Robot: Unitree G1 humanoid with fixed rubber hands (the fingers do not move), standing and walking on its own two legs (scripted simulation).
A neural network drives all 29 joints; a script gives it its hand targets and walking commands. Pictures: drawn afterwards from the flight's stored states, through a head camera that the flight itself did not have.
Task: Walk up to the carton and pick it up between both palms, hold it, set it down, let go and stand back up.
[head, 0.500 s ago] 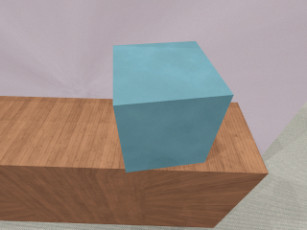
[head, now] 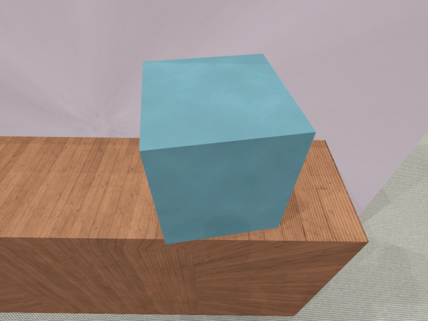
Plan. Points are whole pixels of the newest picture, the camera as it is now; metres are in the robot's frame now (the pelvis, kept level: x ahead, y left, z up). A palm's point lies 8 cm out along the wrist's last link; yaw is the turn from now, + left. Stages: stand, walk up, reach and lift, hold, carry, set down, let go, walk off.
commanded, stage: walk up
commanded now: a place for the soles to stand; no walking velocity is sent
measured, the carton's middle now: (214, 149) +0.47 +0.02 +0.07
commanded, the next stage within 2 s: reach and lift in 0.24 s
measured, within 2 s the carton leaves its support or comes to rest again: neither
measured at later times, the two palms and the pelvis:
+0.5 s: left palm (72, 316) +0.17 +0.28 -0.09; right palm out of the picture +0.15 -0.29 -0.09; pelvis -0.03 +0.01 -0.02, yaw +2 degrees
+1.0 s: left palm out of the picture +0.13 +0.25 -0.05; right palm out of the picture +0.09 -0.29 -0.06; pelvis -0.07 +0.01 -0.01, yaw -2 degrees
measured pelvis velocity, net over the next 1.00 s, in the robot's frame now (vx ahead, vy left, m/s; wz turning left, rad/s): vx -0.07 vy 0.01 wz -0.03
